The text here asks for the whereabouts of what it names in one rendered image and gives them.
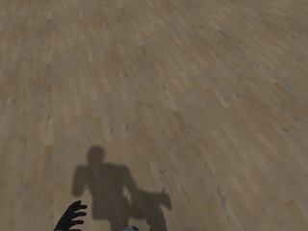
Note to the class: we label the left robot hand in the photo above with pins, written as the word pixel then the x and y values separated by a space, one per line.
pixel 66 221

